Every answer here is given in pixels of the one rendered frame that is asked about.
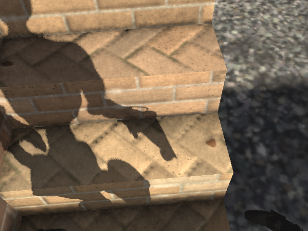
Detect right robot hand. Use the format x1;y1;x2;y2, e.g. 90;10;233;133
244;210;303;231

